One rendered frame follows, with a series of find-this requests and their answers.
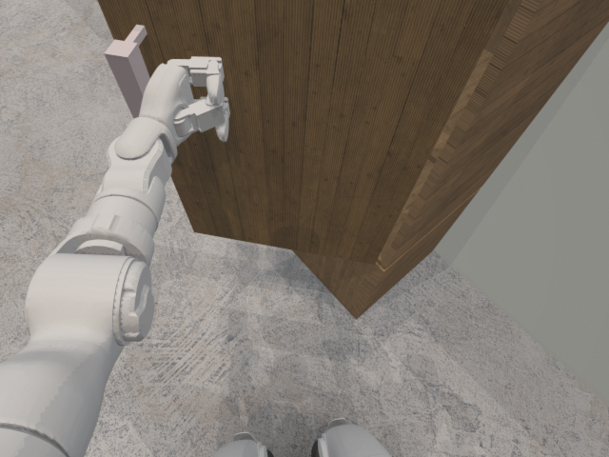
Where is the robot left forearm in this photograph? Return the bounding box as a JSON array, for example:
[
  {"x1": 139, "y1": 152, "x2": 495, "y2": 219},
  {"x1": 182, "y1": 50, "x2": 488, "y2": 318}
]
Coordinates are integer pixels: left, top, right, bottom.
[{"x1": 25, "y1": 117, "x2": 177, "y2": 336}]

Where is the robot right shin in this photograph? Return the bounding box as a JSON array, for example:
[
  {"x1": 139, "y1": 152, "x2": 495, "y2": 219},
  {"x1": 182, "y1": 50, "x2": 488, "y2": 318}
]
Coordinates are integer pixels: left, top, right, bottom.
[{"x1": 325, "y1": 418, "x2": 347, "y2": 433}]

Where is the cupboard door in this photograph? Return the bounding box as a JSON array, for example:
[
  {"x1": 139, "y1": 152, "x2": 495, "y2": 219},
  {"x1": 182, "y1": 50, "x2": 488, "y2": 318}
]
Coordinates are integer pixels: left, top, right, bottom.
[{"x1": 98, "y1": 0, "x2": 508, "y2": 265}]

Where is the handle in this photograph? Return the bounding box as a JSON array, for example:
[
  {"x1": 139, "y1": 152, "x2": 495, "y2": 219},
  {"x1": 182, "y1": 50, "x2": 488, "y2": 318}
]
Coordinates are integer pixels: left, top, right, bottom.
[{"x1": 104, "y1": 25, "x2": 150, "y2": 119}]

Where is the robot right thigh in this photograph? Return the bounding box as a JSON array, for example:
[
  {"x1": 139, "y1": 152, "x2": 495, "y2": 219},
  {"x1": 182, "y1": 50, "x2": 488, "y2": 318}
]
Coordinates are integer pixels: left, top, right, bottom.
[{"x1": 318, "y1": 425, "x2": 392, "y2": 457}]

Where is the robot left upper arm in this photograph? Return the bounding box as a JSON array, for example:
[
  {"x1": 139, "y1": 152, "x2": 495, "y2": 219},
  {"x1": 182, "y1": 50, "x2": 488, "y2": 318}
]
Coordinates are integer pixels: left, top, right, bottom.
[{"x1": 0, "y1": 253, "x2": 154, "y2": 457}]

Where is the left robot hand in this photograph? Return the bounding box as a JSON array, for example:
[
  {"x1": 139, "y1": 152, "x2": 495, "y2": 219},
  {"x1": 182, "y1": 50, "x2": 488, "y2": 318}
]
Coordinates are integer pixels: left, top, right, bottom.
[{"x1": 139, "y1": 56, "x2": 230, "y2": 147}]

